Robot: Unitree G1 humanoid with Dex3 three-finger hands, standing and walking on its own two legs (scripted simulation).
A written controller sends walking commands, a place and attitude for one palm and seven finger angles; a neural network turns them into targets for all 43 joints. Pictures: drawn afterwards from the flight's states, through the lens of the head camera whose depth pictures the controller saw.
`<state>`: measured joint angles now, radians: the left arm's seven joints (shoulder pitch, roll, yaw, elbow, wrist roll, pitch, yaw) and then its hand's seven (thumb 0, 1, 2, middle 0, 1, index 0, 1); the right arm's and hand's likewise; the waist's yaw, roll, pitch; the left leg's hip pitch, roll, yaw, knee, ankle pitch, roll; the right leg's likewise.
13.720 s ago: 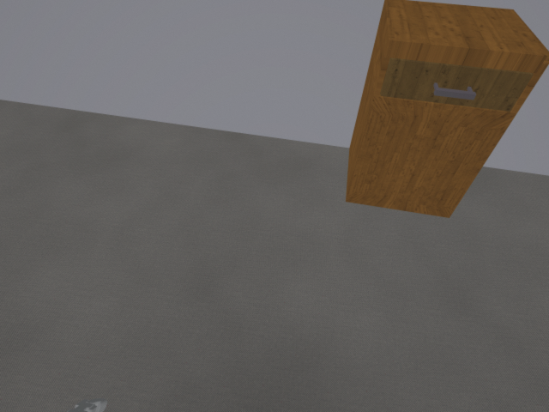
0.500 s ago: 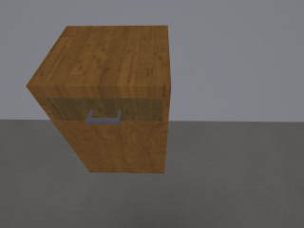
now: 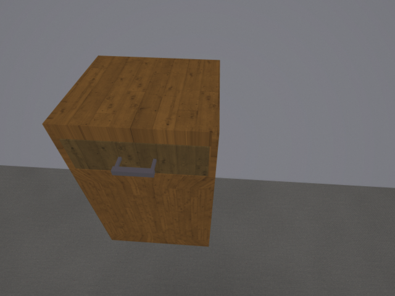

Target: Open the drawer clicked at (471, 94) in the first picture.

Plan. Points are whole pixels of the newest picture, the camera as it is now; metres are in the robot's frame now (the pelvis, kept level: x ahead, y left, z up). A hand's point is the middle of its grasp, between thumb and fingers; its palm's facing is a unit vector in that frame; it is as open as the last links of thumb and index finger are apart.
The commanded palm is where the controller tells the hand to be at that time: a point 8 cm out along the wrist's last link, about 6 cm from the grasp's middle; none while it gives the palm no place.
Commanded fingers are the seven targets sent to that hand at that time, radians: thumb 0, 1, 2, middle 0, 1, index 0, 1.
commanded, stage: come to a stop and stand still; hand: left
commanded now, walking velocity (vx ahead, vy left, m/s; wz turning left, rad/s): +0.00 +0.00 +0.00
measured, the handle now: (134, 166) +0.51 +0.22 -0.10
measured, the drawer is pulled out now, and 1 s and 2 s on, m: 0.00 0.00 0.00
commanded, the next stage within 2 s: look again from close up in 0.08 s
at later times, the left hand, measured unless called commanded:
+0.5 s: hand out of the picture -0.03 +0.15 -0.18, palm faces +0.04 -0.99 -0.16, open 7.4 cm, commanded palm none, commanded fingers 0.00 0.90 0.90 -0.20 -0.30 -0.20 -0.30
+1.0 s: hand out of the picture +0.10 +0.22 -0.09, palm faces -0.16 -0.75 -0.64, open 7.5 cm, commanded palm +0.13 +0.21 -0.05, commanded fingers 0.00 0.67 0.80 -0.22 -0.45 -0.22 -0.45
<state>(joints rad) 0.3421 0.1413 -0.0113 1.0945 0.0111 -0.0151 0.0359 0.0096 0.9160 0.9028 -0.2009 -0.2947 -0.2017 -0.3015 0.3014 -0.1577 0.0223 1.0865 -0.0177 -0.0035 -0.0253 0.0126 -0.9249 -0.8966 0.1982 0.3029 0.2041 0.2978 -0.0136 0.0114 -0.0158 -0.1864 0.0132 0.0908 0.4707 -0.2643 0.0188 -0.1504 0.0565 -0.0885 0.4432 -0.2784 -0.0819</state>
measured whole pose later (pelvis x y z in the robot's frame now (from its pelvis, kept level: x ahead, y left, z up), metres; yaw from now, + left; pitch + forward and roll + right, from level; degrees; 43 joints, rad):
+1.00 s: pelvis +0.00 +0.02 -0.01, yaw +0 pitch +3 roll +1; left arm 0.53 0.30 -0.14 0.20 0.29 0.13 0.26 0.09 0.92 0.88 -0.21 -0.33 -0.21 -0.34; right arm 0.35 -0.26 -0.01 0.83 0.05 -0.24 -0.09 0.03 -0.93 -0.90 0.20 0.30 0.21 0.30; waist -0.01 0.06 -0.04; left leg -0.31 -0.03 0.11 0.56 -0.30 0.05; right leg -0.31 0.00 -0.07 0.62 -0.35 -0.06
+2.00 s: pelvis +0.00 +0.00 -0.01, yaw -1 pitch +5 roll +1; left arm 0.14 0.39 -0.08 0.06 0.97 0.03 0.27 0.00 -0.28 0.40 -0.31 -1.05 -0.31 -1.06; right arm 0.13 -0.28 -0.05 0.60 -0.01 0.14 0.01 0.01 -0.91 -0.90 0.20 0.30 0.20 0.30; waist 0.04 0.06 -0.06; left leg -0.35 0.00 0.12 0.56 -0.30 0.03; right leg -0.35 0.04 -0.06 0.60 -0.34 -0.07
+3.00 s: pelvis -0.01 +0.04 +0.00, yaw +0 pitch +4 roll +0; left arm -0.10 0.48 -0.08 0.19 0.92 -0.07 0.09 0.00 -0.49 0.30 -0.32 -1.20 -0.32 -1.20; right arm 0.15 -0.25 -0.01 0.59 0.03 0.16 0.02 0.01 -0.90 -0.90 0.20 0.30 0.20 0.30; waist 0.06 0.07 -0.03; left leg -0.31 -0.03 0.10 0.48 -0.25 0.07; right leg -0.29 0.01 -0.07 0.49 -0.27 -0.03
